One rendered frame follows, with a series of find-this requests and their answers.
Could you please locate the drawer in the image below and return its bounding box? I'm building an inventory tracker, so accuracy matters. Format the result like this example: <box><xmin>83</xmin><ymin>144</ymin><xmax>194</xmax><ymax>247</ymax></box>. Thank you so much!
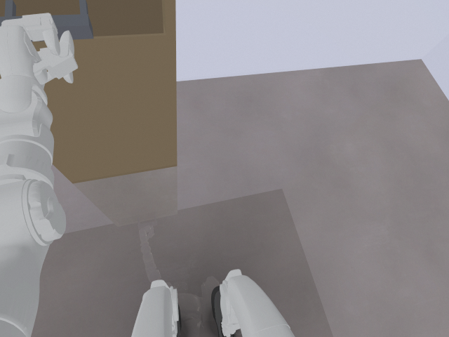
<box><xmin>0</xmin><ymin>0</ymin><xmax>163</xmax><ymax>37</ymax></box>

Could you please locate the handle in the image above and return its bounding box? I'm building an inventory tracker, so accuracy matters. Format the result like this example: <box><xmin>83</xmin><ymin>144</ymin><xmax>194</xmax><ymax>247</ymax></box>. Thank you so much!
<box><xmin>0</xmin><ymin>0</ymin><xmax>93</xmax><ymax>42</ymax></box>

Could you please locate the cabinet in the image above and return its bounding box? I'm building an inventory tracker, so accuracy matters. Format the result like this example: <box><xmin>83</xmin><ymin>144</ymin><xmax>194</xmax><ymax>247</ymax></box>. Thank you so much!
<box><xmin>0</xmin><ymin>0</ymin><xmax>177</xmax><ymax>184</ymax></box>

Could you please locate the robot right foot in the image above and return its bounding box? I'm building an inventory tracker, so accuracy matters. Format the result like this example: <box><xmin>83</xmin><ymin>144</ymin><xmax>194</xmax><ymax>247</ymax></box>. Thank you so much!
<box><xmin>211</xmin><ymin>286</ymin><xmax>236</xmax><ymax>337</ymax></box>

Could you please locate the robot left hand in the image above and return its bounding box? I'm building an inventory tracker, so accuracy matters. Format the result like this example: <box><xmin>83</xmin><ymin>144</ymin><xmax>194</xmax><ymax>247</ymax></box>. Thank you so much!
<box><xmin>0</xmin><ymin>13</ymin><xmax>78</xmax><ymax>89</ymax></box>

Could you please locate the left robot upper arm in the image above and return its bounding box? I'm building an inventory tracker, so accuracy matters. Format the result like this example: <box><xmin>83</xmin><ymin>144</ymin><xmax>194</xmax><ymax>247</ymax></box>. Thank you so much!
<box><xmin>0</xmin><ymin>179</ymin><xmax>66</xmax><ymax>337</ymax></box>

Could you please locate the left robot thigh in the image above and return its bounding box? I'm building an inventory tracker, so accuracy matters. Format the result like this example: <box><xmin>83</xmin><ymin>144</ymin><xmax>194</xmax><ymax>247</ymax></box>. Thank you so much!
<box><xmin>131</xmin><ymin>286</ymin><xmax>179</xmax><ymax>337</ymax></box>

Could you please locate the left robot forearm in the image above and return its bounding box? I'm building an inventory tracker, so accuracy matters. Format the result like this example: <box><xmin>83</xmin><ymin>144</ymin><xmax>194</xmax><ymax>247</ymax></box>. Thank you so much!
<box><xmin>0</xmin><ymin>75</ymin><xmax>54</xmax><ymax>188</ymax></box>

